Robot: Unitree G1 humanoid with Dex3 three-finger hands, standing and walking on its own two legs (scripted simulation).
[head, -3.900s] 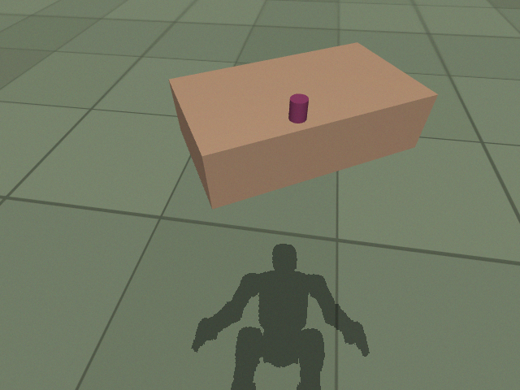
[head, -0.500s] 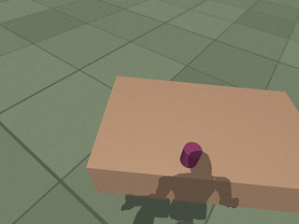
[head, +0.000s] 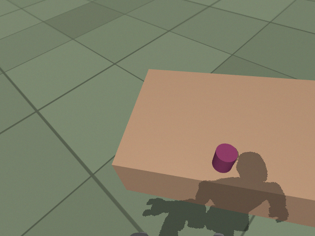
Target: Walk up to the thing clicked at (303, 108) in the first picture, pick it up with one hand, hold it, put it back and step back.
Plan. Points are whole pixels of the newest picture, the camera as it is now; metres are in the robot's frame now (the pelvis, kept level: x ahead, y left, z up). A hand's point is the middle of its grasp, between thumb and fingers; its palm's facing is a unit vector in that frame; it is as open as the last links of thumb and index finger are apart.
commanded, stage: walk up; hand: right
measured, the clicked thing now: (224, 158) +0.50 -0.21 -0.32
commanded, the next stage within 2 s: stand in 1.36 s
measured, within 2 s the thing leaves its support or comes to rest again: neither
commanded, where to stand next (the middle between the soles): +0.10 +0.03 m, yaw -4 degrees
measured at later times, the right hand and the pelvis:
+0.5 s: hand out of the picture +0.12 -0.22 -0.13, palm faces -0.02 +0.93 -0.36, open 7.4 cm; pelvis +0.03 +0.04 +0.02, yaw -1 degrees
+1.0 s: hand out of the picture +0.11 -0.24 -0.11, palm faces +0.02 +0.93 -0.36, open 7.4 cm; pelvis +0.03 +0.03 +0.04, yaw -3 degrees
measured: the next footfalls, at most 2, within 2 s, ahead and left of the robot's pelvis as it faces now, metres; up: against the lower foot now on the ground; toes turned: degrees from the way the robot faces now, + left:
left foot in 0.02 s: +0.05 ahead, +0.15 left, +0.00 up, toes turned +0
right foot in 0.28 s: +0.11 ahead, -0.09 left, +0.00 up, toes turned -2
